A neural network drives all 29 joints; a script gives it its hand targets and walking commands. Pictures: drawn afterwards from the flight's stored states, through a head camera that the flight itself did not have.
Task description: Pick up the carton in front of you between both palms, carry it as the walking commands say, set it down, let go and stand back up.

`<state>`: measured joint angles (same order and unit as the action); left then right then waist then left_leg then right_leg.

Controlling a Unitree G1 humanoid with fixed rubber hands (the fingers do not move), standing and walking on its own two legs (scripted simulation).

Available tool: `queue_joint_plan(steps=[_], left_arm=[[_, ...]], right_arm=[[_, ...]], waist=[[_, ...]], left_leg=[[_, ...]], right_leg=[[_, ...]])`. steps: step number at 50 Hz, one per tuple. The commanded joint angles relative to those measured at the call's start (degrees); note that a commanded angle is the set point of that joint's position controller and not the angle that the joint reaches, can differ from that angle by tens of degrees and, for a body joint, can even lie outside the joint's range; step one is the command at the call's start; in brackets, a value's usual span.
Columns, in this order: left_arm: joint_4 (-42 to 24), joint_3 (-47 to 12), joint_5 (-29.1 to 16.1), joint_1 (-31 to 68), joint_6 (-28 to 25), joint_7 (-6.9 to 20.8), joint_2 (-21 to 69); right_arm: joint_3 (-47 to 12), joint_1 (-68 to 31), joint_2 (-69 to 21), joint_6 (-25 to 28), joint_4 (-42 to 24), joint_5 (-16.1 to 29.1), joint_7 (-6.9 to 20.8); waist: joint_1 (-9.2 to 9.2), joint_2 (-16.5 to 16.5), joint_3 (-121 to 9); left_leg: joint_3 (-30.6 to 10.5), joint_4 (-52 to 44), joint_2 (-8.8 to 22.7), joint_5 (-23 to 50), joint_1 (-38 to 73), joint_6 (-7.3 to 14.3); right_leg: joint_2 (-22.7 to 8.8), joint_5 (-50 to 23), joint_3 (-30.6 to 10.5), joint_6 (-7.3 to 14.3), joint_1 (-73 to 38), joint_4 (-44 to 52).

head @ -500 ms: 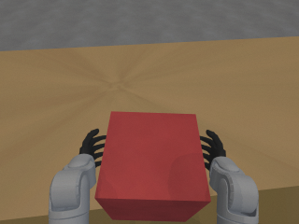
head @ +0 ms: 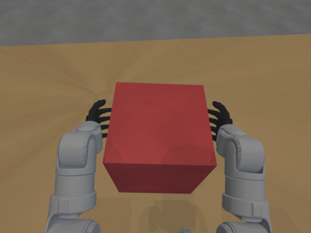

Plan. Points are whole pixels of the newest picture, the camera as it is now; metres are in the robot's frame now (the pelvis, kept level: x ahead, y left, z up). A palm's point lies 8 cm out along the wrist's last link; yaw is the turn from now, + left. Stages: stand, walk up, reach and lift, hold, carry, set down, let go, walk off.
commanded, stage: carry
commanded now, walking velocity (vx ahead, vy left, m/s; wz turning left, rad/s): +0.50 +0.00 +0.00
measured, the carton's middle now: (157, 143) +0.36 +0.00 +0.04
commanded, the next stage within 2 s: none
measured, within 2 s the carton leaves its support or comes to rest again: neither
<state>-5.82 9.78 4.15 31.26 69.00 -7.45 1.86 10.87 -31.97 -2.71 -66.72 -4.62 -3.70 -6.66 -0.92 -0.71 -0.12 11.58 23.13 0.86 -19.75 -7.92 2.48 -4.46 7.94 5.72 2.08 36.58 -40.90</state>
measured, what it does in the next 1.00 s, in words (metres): goes down: right foot, then left foot 0.04 m lower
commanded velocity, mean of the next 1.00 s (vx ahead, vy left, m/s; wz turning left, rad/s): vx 0.50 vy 0.00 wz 0.00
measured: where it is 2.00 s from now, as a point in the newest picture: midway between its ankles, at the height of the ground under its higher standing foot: (148, 115)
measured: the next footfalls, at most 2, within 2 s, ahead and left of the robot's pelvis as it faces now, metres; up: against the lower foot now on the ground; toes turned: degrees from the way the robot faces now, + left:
right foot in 0.08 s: +0.24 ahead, -0.09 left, -0.01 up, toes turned -5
left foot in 0.54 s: +0.54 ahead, +0.05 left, -0.05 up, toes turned +5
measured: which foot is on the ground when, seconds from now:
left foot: down 0.00-0.12, up 0.14-0.52, down 0.54-1.00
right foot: up 0.00-0.06, down 0.08-0.56, up 0.58-1.00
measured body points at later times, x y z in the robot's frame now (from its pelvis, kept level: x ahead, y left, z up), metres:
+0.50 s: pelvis +0.34 -0.01 -0.03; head +0.42 -0.02 +0.41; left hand +0.72 +0.15 +0.07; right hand +0.74 -0.15 +0.08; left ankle +0.48 +0.08 -0.75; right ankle +0.20 -0.09 -0.75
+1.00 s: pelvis +0.68 +0.00 -0.08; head +0.73 +0.01 +0.37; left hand +1.06 +0.15 +0.03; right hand +1.06 -0.15 +0.04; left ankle +0.51 +0.05 -0.78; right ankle +0.81 -0.06 -0.81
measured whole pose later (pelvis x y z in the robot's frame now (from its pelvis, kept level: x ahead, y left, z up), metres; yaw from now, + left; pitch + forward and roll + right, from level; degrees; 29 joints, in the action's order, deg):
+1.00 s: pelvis +0.68 +0.00 -0.08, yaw +1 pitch +5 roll +1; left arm -3.9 12.6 4.2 36.3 68.9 -7.3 2.7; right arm 13.3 -37.3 -1.6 -66.4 -1.7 -2.1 -7.2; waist -2.2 -1.0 1.5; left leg 7.0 37.0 -4.4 -24.9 -7.1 4.9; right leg 1.3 -9.7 7.3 3.5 29.3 -24.4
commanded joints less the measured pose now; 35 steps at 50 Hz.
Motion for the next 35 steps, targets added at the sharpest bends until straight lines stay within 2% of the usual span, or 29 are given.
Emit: queue_joint_plan(steps=[1,2,3,4,5,6,7,8,9,10,12,15,17,20,22,24,25,26,27,28,29,30,31,32,33,35], left_arm=[[-0.1,-38.6,-24.5,42.6,-1.1,12.5,51.8],[1.7,-37.5,-24.8,43.8,-0.8,12.7,52.1],[3.9,-36.3,-25.0,44.2,-0.5,13.0,52.5],[6.0,-34.8,-25.0,44.8,-0.3,13.2,52.8],[8.2,-33.0,-24.8,45.6,-0.2,13.6,53.5],[10.2,-31.6,-24.5,46.4,-0.3,13.7,52.6],[10.3,-31.3,-25.3,49.3,-0.2,13.8,53.5],[10.0,-30.7,-26.4,50.9,-0.2,14.0,56.0],[8.6,-30.6,-27.1,52.5,-0.3,14.2,57.6],[6.8,-31.2,-28.0,54.9,-0.4,14.3,60.4],[2.7,-32.1,-29.3,58.7,-0.6,14.2,63.5],[-2.0,-33.2,-29.3,57.8,-0.7,13.6,64.5],[-4.6,-34.4,-28.7,56.3,-0.7,13.1,63.6],[-6.9,-36.5,-27.5,53.9,-0.9,12.7,61.2],[-5.6,-37.3,-26.5,51.3,-0.9,12.6,59.3],[-2.9,-37.7,-25.4,48.9,-0.8,12.7,57.7],[-1.4,-37.8,-25.1,48.0,-0.7,12.9,57.2],[0.2,-37.9,-25.1,47.6,-0.5,13.2,57.0],[2.0,-37.9,-25.1,47.6,-0.5,13.5,56.7],[4.0,-37.8,-25.3,47.6,-0.2,13.7,56.2],[6.0,-37.8,-26.0,49.0,0.4,13.7,57.6],[6.3,-36.5,-24.9,47.5,0.4,13.4,57.1],[5.4,-36.3,-24.9,49.1,0.1,13.3,58.0],[3.6,-36.5,-25.4,51.5,-0.4,13.2,59.8],[2.0,-36.4,-25.6,53.1,-0.9,13.0,61.3],[0.3,-36.6,-25.4,53.8,-1.8,12.4,63.2]], right_arm=[[-38.6,-36.9,-50.3,-1.2,2.1,23.7,13.5],[-37.8,-38.3,-50.4,-1.4,3.4,23.3,13.2],[-37.0,-40.1,-50.8,-1.7,4.5,23.2,13.0],[-36.3,-41.9,-51.4,-2.0,5.6,23.2,12.8],[-35.6,-44.2,-52.0,-2.3,6.8,23.3,12.7],[-35.3,-45.9,-54.0,-2.8,7.7,24.4,12.7],[-35.0,-48.3,-54.9,-2.9,8.3,24.5,12.5],[-34.7,-50.9,-56.4,-2.9,8.5,25.0,12.4],[-34.6,-51.4,-59.1,-2.7,8.3,25.6,12.2],[-34.4,-52.2,-60.9,-2.6,7.6,25.8,11.9],[-34.4,-52.7,-63.8,-2.3,6.1,25.7,11.2],[-34.9,-50.3,-65.0,-1.8,3.1,25.1,10.3],[-35.7,-48.6,-64.4,-1.6,0.8,24.4,9.8],[-37.6,-47.6,-61.7,-1.5,-2.4,23.7,9.4],[-38.4,-46.2,-59.3,-1.7,-2.2,23.2,9.6],[-38.6,-44.5,-57.3,-2.2,-0.4,23.0,10.3],[-38.4,-43.4,-56.7,-2.3,1.2,22.8,10.8],[-37.9,-42.7,-56.1,-2.3,2.6,22.6,11.3],[-36.9,-43.0,-55.0,-2.5,3.8,22.1,11.8],[-35.2,-42.0,-54.3,-2.9,5.9,21.7,12.3],[-33.9,-41.7,-52.1,-2.8,9.0,21.1,12.6],[-33.4,-40.0,-52.6,-2.8,9.8,21.0,13.0],[-33.9,-40.3,-55.5,-2.6,9.7,22.0,13.4],[-34.6,-43.8,-58.4,-2.2,7.0,23.4,13.9],[-35.5,-47.4,-60.7,-1.9,4.3,24.9,14.1],[-37.8,-51.4,-63.6,-1.2,0.6,27.2,14.1]], waist=[[-0.85,9.4,-18.3],[-0.31,9.3,-18.7],[1.04,7.9,-20.4],[2.73,4.8,-23.5],[4.24,-0.3,-26.7],[3.35,-13.7,-29.9],[3.50,-18.3,-30.1],[3.71,-15.0,-27.3],[3.78,-10.3,-27.7],[3.49,-5.5,-27.1],[3.50,-5.4,-28.5],[3.83,-5.6,-30.7],[4.21,-5.8,-30.9],[4.84,-5.4,-29.8],[5.19,-5.4,-28.1],[4.31,-6.4,-26.6],[2.72,-5.9,-26.8],[0.66,-4.2,-27.4],[-0.74,-0.3,-27.9],[-1.06,6.5,-29.7],[-1.79,20.2,-36.9],[-3.14,18.3,-40.2],[-3.03,11.9,-37.0],[-2.61,5.0,-32.9],[-2.25,2.3,-30.2],[-1.88,3.4,-29.8]], left_leg=[[-5.0,0.0,10.9,32.8,12.2,5.5],[-4.1,3.4,10.8,37.0,12.4,4.6],[-1.8,9.7,9.6,41.1,11.4,3.2],[0.4,19.2,7.4,39.8,8.5,1.5],[-1.4,30.2,6.1,25.9,-0.4,0.3],[-3.6,41.5,-1.1,5.0,-15.6,-1.3],[-8.8,50.0,-5.1,-11.9,-26.7,-0.8],[-11.7,52.1,-2.3,-12.8,-30.2,1.0],[-11.9,52.7,-0.7,-10.8,-33.1,1.4],[-12.2,48.9,1.2,-7.6,-33.5,1.3],[-12.0,41.3,2.4,-3.3,-31.2,0.4],[-9.9,34.7,1.8,-1.4,-32.1,-0.5],[-8.6,30.4,1.2,4.1,-34.5,-0.7],[-5.7,17.9,-1.0,16.3,-32.4,-1.2],[-3.0,8.1,-3.4,23.8,-27.4,-1.3],[-2.4,0.1,-4.5,31.3,-17.9,-0.2],[-2.4,-2.9,-4.5,35.0,-10.6,0.5],[-2.0,-6.2,-3.6,39.6,-2.1,0.7],[-5.9,-3.1,1.3,46.6,7.1,0.3],[-14.9,8.3,10.1,68.1,17.1,-1.0],[-31.2,14.3,20.3,76.1,35.7,11.1],[-40.2,10.3,24.2,52.8,39.0,17.9],[-39.1,6.2,20.8,36.5,33.4,16.9],[-35.4,4.0,18.2,33.0,26.9,13.7],[-32.2,3.6,17.0,38.5,22.1,12.0],[-27.2,2.4,15.0,41.1,17.8,9.5]], right_leg=[[3.5,-6.1,3.7,1.2,-6.7,8.2],[4.5,-6.3,4.3,1.9,-9.9,10.4],[6.2,-7.7,6.1,2.2,-16.7,13.6],[7.4,-8.1,7.8,1.9,-26.7,16.0],[0.3,-6.1,-0.5,1.7,-37.6,13.6],[-13.0,-4.6,-27.7,7.3,-46.2,16.7],[-15.6,-5.5,-36.2,13.0,-52.3,19.7],[-14.6,-14.7,-31.7,12.9,-51.3,17.7],[-14.6,-17.6,-28.6,13.1,-51.3,16.4],[-13.7,-20.1,-24.9,11.4,-49.0,16.3],[-11.9,-27.5,-18.9,9.4,-47.9,16.0],[-10.9,-36.2,-14.5,9.8,-51.3,14.6],[-9.7,-40.4,-11.9,9.8,-53.8,13.8],[-5.2,-41.6,-6.6,8.4,-54.0,12.1],[-2.5,-39.6,-3.6,7.5,-52.3,10.3],[-1.4,-35.3,-1.8,6.0,-47.6,6.3],[-1.3,-35.5,-0.5,4.8,-44.5,1.7],[-0.6,-33.4,1.6,3.3,-40.6,-5.1],[0.6,-21.5,1.7,2.2,-32.6,-13.5],[2.8,4.3,0.9,2.0,-21.8,-21.0],[8.7,27.7,-4.6,0.6,-4.5,-34.6],[8.9,28.3,-8.2,0.5,4.9,-44.2],[6.1,25.7,-8.4,1.2,8.0,-42.7],[4.0,21.5,-8.2,1.1,7.9,-37.2],[2.9,18.0,-8.0,1.0,6.5,-32.4],[2.4,14.7,-7.0,0.1,3.0,-26.0]])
